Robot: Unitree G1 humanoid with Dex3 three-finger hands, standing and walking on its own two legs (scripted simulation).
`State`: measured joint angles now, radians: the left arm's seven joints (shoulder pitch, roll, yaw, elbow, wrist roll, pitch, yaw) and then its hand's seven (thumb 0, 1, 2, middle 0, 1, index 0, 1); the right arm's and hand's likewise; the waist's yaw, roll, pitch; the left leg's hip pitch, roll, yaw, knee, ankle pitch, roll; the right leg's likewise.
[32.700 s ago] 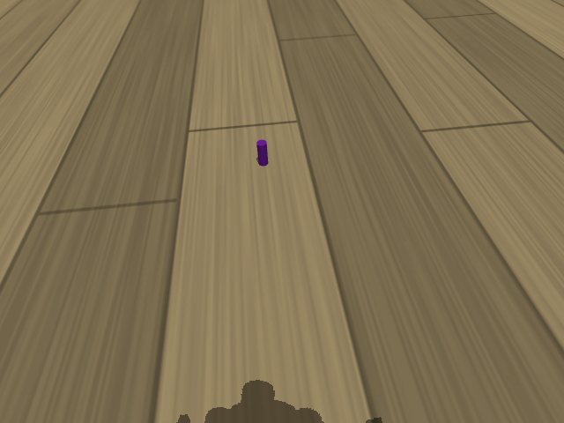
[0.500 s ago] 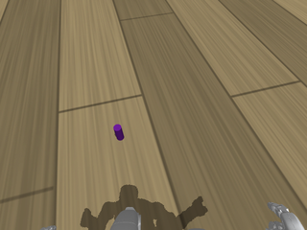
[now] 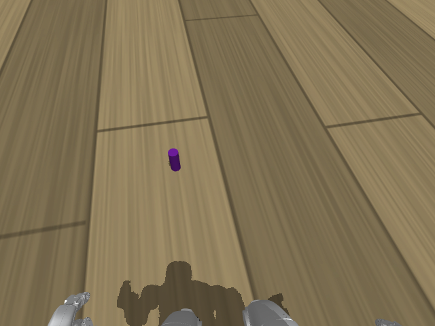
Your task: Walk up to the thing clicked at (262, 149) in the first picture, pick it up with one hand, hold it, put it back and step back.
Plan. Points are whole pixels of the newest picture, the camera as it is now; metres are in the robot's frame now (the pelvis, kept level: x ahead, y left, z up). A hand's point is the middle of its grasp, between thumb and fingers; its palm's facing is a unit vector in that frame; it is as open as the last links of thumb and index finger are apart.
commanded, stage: step back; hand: left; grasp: from the side
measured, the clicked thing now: (174, 160) +0.93 +0.25 -0.69
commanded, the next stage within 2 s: stand in 1.28 s
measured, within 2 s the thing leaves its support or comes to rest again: neither
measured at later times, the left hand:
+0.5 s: hand out of the picture -0.07 +0.25 -0.14, palm faces +0.06 -0.91 -0.42, open 7.4 cm
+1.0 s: hand out of the picture -0.01 +0.23 -0.14, palm faces +0.08 -0.93 -0.37, open 7.4 cm
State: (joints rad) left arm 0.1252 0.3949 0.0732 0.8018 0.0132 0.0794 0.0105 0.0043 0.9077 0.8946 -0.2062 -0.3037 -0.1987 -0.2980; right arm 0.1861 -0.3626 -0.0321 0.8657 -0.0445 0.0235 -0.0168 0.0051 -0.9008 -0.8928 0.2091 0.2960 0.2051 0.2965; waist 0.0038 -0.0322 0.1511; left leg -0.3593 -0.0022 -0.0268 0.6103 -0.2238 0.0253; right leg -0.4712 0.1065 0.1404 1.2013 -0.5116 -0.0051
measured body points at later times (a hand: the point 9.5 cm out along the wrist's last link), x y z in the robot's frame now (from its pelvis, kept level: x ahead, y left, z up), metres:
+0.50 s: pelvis -0.10 -0.03 +0.00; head -0.08 -0.03 +0.45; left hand -0.08 +0.30 -0.11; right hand -0.03 -0.35 -0.13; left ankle -0.09 +0.09 -0.73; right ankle -0.11 -0.15 -0.73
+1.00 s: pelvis -0.07 -0.03 +0.00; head -0.06 -0.04 +0.45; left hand -0.01 +0.28 -0.12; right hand +0.02 -0.34 -0.13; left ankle -0.05 +0.10 -0.73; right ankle -0.06 -0.15 -0.73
